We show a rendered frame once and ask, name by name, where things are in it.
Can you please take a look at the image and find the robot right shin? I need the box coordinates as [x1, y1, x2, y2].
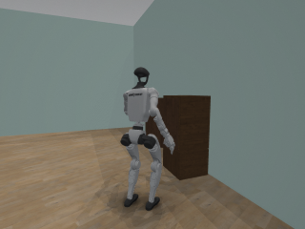
[149, 163, 162, 203]

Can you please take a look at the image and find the humanoid robot torso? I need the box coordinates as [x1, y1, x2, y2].
[127, 86, 151, 145]

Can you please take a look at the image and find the left robot upper arm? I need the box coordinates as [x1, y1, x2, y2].
[123, 91, 129, 111]

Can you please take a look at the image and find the right robot forearm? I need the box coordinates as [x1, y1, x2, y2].
[153, 107, 170, 137]

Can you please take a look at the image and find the cupboard door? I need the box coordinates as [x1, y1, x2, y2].
[145, 97, 179, 150]

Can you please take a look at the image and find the right robot upper arm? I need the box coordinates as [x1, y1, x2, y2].
[148, 87, 159, 117]

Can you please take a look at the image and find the robot right hand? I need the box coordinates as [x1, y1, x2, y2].
[163, 135, 175, 155]

